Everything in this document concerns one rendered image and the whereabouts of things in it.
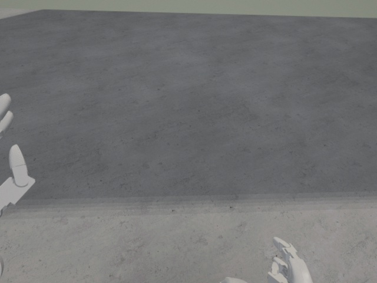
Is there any robot left hand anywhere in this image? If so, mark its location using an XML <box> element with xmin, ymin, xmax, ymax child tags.
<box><xmin>0</xmin><ymin>94</ymin><xmax>35</xmax><ymax>217</ymax></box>

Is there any robot right hand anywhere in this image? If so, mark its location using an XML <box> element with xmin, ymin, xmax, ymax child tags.
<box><xmin>268</xmin><ymin>237</ymin><xmax>313</xmax><ymax>283</ymax></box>

